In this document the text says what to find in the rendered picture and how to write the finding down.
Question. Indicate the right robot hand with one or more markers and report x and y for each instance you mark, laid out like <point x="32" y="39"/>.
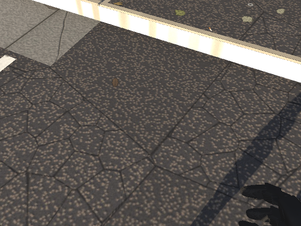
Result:
<point x="288" y="212"/>

